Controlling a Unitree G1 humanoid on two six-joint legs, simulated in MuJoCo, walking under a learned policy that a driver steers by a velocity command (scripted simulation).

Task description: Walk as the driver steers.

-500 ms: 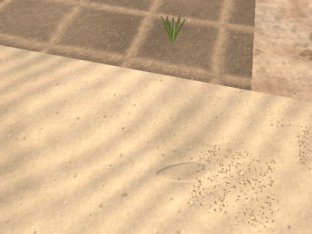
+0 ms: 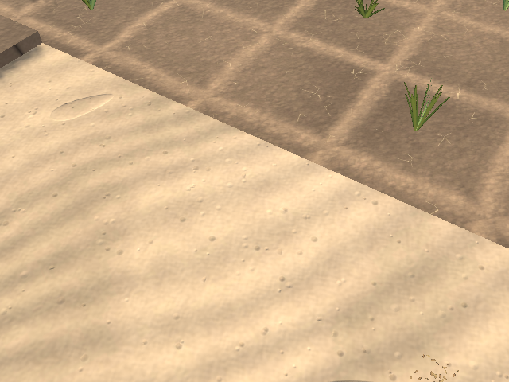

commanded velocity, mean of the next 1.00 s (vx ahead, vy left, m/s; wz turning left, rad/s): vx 0.50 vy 0.00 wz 0.48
